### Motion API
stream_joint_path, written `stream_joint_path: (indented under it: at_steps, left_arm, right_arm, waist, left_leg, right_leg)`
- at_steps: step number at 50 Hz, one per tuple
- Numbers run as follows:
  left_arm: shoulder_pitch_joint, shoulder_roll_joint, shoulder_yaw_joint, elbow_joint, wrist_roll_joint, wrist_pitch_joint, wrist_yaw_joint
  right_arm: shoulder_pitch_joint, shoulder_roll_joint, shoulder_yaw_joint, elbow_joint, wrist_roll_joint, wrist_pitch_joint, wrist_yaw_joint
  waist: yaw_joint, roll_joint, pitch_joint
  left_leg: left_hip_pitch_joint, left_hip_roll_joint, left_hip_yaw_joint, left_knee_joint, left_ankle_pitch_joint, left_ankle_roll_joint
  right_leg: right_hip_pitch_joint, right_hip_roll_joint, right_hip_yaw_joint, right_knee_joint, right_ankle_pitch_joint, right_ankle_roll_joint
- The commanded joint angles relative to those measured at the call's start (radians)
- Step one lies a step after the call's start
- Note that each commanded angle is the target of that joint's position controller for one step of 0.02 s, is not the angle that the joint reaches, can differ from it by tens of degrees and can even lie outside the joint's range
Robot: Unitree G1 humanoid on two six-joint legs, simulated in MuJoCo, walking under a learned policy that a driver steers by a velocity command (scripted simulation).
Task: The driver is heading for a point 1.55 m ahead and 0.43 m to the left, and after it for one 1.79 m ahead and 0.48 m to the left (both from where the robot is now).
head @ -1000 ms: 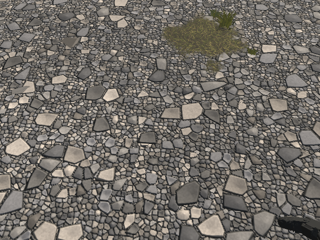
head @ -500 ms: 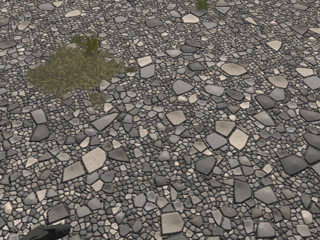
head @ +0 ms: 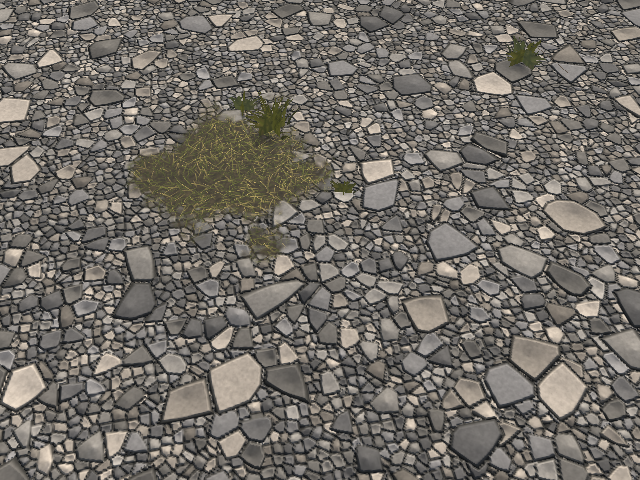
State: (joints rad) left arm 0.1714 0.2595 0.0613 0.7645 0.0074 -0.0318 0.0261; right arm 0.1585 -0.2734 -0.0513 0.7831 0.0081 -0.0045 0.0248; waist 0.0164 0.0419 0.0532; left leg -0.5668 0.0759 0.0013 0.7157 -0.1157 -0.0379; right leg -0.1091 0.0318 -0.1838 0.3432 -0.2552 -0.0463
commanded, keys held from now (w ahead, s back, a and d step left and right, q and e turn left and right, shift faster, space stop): q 0.74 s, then no key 0.26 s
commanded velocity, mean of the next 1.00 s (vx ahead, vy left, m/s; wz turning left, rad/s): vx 0.02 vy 0.00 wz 0.49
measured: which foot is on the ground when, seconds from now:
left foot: up 0.00-0.06, down 0.08-0.52, up 0.54-0.90, down 0.92-1.00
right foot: down 0.00-0.10, up 0.12-0.50, down 0.52-0.92, up 0.94-1.00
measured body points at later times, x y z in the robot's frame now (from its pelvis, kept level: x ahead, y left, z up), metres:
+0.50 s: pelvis +0.07 +0.00 -0.01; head +0.11 +0.01 +0.44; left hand +0.13 +0.31 -0.11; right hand +0.31 -0.23 -0.10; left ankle +0.11 +0.12 -0.74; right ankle +0.13 -0.13 -0.74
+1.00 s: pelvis +0.06 +0.01 -0.01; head +0.08 +0.05 +0.44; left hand +0.01 +0.32 -0.13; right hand +0.35 -0.11 -0.09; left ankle +0.01 +0.11 -0.74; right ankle +0.11 -0.13 -0.71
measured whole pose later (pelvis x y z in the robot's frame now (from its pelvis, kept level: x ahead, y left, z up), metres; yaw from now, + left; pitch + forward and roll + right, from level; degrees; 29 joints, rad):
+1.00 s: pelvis +0.06 +0.01 -0.01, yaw +32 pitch +1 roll +0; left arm 0.17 0.31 0.07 0.78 0.00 0.01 0.02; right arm 0.15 -0.26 -0.05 0.61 -0.02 0.04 0.00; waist 0.03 -0.04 0.04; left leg -0.27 -0.02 0.00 0.52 -0.27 0.03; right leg -0.36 -0.08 -0.03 0.81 -0.51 0.06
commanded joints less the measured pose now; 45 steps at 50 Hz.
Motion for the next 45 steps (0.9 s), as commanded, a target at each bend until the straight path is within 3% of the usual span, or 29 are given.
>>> stream_joint_path:
  at_steps: [1,3,4,5,6,7,8,9,10,12,16,19,22,24,25,26,27,28,29,30,31,32,35,38,42,44,45]
  left_arm:
    - [-0.029,0.172,0.049,-0.045,-0.021,0.013,0.013]
    - [-0.046,0.168,0.050,-0.043,-0.036,0.023,0.021]
    - [0.006,0.154,0.047,-0.032,-0.027,0.022,0.021]
    - [0.017,0.111,0.031,-0.068,0.017,0.012,0.016]
    - [0.005,0.096,0.020,-0.090,0.024,0.011,0.005]
    - [-0.015,0.138,0.030,-0.071,-0.004,0.014,-0.007]
    - [-0.051,0.137,0.032,-0.076,-0.021,0.019,-0.006]
    - [-0.061,0.131,0.035,-0.065,-0.013,0.028,0.004]
    - [-0.068,0.145,0.042,-0.066,-0.002,0.036,0.017]
    - [-0.045,0.118,0.037,-0.060,-0.002,0.042,0.019]
    - [-0.052,0.094,0.026,-0.056,-0.007,0.035,0.021]
    - [-0.062,0.104,0.028,-0.057,-0.011,0.029,0.014]
    - [-0.050,0.117,0.033,-0.057,-0.016,0.014,0.000]
    - [0.002,0.117,0.038,-0.042,-0.018,0.001,-0.011]
    - [0.037,0.132,0.045,-0.030,-0.015,-0.002,-0.014]
    - [0.065,0.201,0.062,-0.031,0.004,0.001,-0.009]
    - [0.039,0.284,0.079,-0.029,0.033,0.012,-0.006]
    - [-0.012,0.226,0.065,-0.068,0.050,0.006,-0.004]
    - [-0.072,0.172,0.049,-0.090,0.038,0.005,0.004]
    - [-0.110,0.146,0.042,-0.098,0.020,0.007,0.009]
    - [-0.113,0.132,0.037,-0.100,0.003,0.008,0.013]
    - [-0.099,0.130,0.033,-0.098,-0.002,0.012,0.018]
    - [-0.025,0.149,0.039,-0.087,0.008,0.029,0.029]
    - [0.002,0.188,0.053,-0.082,0.005,0.038,0.027]
    - [-0.012,0.221,0.061,-0.075,-0.016,0.039,0.001]
    - [-0.034,0.217,0.056,-0.067,-0.034,0.038,-0.005]
    - [-0.028,0.196,0.048,-0.055,-0.042,0.037,-0.006]
  right_arm:
    - [-0.010,-0.101,-0.033,-0.096,-0.002,-0.001,0.017]
    - [0.058,-0.111,-0.047,-0.092,-0.001,-0.004,0.020]
    - [0.129,-0.173,-0.070,-0.083,-0.007,-0.009,0.008]
    - [0.179,-0.300,-0.103,-0.095,-0.018,-0.010,-0.017]
    - [0.184,-0.292,-0.092,-0.116,-0.037,-0.009,-0.017]
    - [0.142,-0.239,-0.076,-0.136,-0.027,-0.012,-0.008]
    - [0.078,-0.204,-0.069,-0.148,-0.012,-0.014,-0.011]
    - [0.031,-0.177,-0.062,-0.152,0.005,-0.008,-0.016]
    - [-0.006,-0.161,-0.057,-0.160,0.010,0.000,-0.027]
    - [-0.020,-0.170,-0.060,-0.174,-0.007,0.014,-0.040]
    - [-0.001,-0.192,-0.074,-0.187,-0.003,0.022,-0.061]
    - [-0.012,-0.196,-0.076,-0.199,-0.006,0.032,-0.063]
    - [-0.017,-0.192,-0.076,-0.209,-0.002,0.042,-0.058]
    - [-0.039,-0.187,-0.074,-0.218,0.008,0.051,-0.060]
    - [-0.035,-0.176,-0.070,-0.221,0.015,0.055,-0.063]
    - [-0.008,-0.132,-0.058,-0.227,0.010,0.056,-0.063]
    - [-0.012,-0.119,-0.058,-0.265,0.016,0.046,-0.059]
    - [0.008,-0.200,-0.082,-0.248,-0.006,0.033,-0.055]
    - [0.037,-0.232,-0.098,-0.220,0.003,0.036,-0.049]
    - [0.066,-0.212,-0.098,-0.191,0.006,0.047,-0.051]
    - [0.074,-0.188,-0.093,-0.183,0.002,0.056,-0.054]
    - [0.067,-0.158,-0.084,-0.186,0.005,0.062,-0.051]
    - [-0.022,-0.120,-0.066,-0.235,0.021,0.062,-0.045]
    - [-0.058,-0.095,-0.050,-0.264,0.012,0.060,-0.034]
    - [-0.030,-0.105,-0.048,-0.261,0.007,0.061,-0.025]
    - [0.021,-0.098,-0.049,-0.239,0.006,0.062,-0.022]
    - [0.059,-0.100,-0.051,-0.220,0.004,0.060,-0.021]
  waist:
    - [-0.010,-0.132,-0.082]
    - [-0.052,-0.112,-0.106]
    - [-0.072,-0.027,-0.157]
    - [-0.059,0.215,-0.223]
    - [-0.060,0.260,-0.369]
    - [-0.081,0.108,-0.373]
    - [-0.057,0.050,-0.285]
    - [-0.036,-0.011,-0.204]
    - [-0.019,0.007,-0.174]
    - [0.000,0.072,-0.169]
    - [-0.019,0.084,-0.201]
    - [-0.032,0.114,-0.190]
    - [-0.036,0.135,-0.176]
    - [-0.003,0.135,-0.171]
    - [0.012,0.117,-0.169]
    - [0.000,-0.017,-0.175]
    - [-0.042,-0.333,-0.111]
    - [-0.030,-0.292,-0.114]
    - [-0.055,-0.210,-0.110]
    - [-0.069,-0.170,-0.093]
    - [-0.058,-0.165,-0.085]
    - [-0.047,-0.163,-0.076]
    - [0.011,-0.199,-0.079]
    - [0.039,-0.220,-0.115]
    - [0.030,-0.240,-0.127]
    - [-0.006,-0.228,-0.123]
    - [-0.028,-0.207,-0.125]
  left_leg:
    - [0.046,-0.006,0.021,-0.040,-0.087,0.036]
    - [0.167,-0.058,0.065,-0.177,-0.020,0.080]
    - [0.319,-0.060,0.010,-0.258,0.265,0.124]
    - [0.554,0.155,-0.299,-0.234,0.804,0.256]
    - [0.696,0.316,-0.604,-0.298,0.774,0.463]
    - [0.646,0.289,-0.532,-0.327,0.605,0.435]
    - [0.564,0.234,-0.439,-0.333,0.451,0.376]
    - [0.476,0.182,-0.375,-0.356,0.319,0.319]
    - [0.401,0.144,-0.340,-0.376,0.221,0.286]
    - [0.326,0.095,-0.315,-0.395,0.181,0.271]
    - [0.336,0.082,-0.338,-0.385,0.094,0.264]
    - [0.304,0.072,-0.392,-0.392,-0.039,0.255]
    - [0.318,0.069,-0.463,-0.375,-0.055,0.244]
    - [0.303,0.044,-0.477,-0.335,-0.032,0.216]
    - [0.260,0.009,-0.458,-0.298,-0.063,0.182]
    - [0.148,-0.064,-0.373,-0.145,-0.227,0.125]
    - [-0.057,-0.234,-0.145,0.060,-0.451,0.067]
    - [-0.061,-0.167,-0.169,0.307,-0.489,0.026]
    - [-0.049,-0.153,-0.172,0.408,-0.424,0.015]
    - [-0.051,-0.145,-0.152,0.456,-0.368,-0.004]
    - [-0.083,-0.139,-0.144,0.504,-0.315,-0.021]
    - [-0.091,-0.134,-0.127,0.526,-0.293,-0.036]
    - [-0.122,-0.101,-0.062,0.396,-0.248,-0.066]
    - [-0.035,-0.061,-0.034,0.234,-0.286,-0.070]
    - [0.152,-0.080,0.029,0.020,-0.298,-0.032]
    - [0.260,-0.095,0.046,-0.188,-0.167,0.008]
    - [0.362,-0.108,0.053,-0.335,-0.046,0.038]
  right_leg:
    - [0.060,-0.329,0.097,0.040,0.617,-0.139]
    - [0.043,-0.292,0.061,0.197,0.664,-0.086]
    - [-0.013,-0.215,0.024,0.367,0.595,-0.021]
    - [-0.282,-0.086,-0.006,0.681,0.122,0.072]
    - [-0.483,0.062,0.158,0.919,-0.453,0.107]
    - [-0.505,0.001,0.282,0.981,-0.433,0.092]
    - [-0.539,-0.027,0.278,0.960,-0.357,0.079]
    - [-0.547,-0.049,0.268,0.883,-0.290,0.083]
    - [-0.512,-0.063,0.266,0.808,-0.230,0.089]
    - [-0.437,-0.034,0.247,0.730,-0.165,0.107]
    - [-0.386,-0.018,0.264,0.541,-0.110,0.129]
    - [-0.334,-0.007,0.271,0.442,-0.089,0.127]
    - [-0.292,0.005,0.273,0.330,-0.098,0.109]
    - [-0.200,0.011,0.253,0.159,-0.019,0.084]
    - [-0.113,-0.017,0.257,0.053,0.055,0.063]
    - [-0.012,-0.195,0.407,-0.018,0.059,0.001]
    - [-0.027,-0.382,0.662,-0.082,0.192,-0.154]
    - [-0.082,-0.455,0.711,-0.081,0.259,-0.234]
    - [-0.095,-0.401,0.601,-0.055,0.280,-0.203]
    - [-0.090,-0.328,0.494,-0.033,0.272,-0.152]
    - [-0.061,-0.299,0.440,-0.022,0.277,-0.131]
    - [-0.056,-0.283,0.390,-0.017,0.325,-0.133]
    - [0.043,-0.275,0.318,-0.018,0.371,-0.154]
    - [0.080,-0.308,0.293,-0.003,0.409,-0.170]
    - [0.022,-0.325,0.271,0.022,0.457,-0.176]
    - [0.000,-0.313,0.258,0.075,0.445,-0.148]
    - [-0.042,-0.292,0.237,0.116,0.408,-0.110]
